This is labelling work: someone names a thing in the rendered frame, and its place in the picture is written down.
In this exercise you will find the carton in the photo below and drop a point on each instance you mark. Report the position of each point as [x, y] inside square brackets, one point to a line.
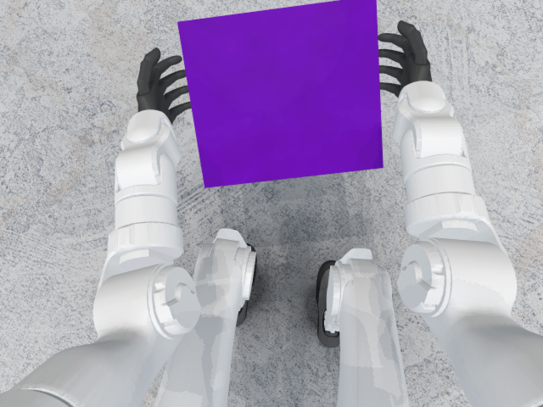
[286, 92]

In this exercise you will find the right robot hand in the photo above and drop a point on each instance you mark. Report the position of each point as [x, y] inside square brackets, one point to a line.
[414, 59]

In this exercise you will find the left robot upper arm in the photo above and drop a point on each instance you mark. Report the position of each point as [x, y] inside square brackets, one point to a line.
[140, 317]

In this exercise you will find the left robot foot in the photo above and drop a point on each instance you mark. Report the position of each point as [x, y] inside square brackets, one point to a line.
[243, 312]

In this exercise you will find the right robot upper arm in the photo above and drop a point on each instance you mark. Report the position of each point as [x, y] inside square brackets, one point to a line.
[464, 290]

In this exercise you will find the left robot forearm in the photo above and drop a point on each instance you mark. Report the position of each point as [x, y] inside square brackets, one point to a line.
[146, 228]

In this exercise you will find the robot foot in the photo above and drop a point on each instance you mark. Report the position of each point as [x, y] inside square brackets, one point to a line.
[329, 339]
[243, 312]

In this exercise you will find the right robot foot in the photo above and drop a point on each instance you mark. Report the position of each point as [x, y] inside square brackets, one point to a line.
[329, 339]

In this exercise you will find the left robot hand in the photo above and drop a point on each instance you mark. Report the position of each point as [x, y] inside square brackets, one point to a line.
[151, 88]

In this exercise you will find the right robot forearm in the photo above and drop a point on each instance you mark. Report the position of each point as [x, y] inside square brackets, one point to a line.
[441, 198]

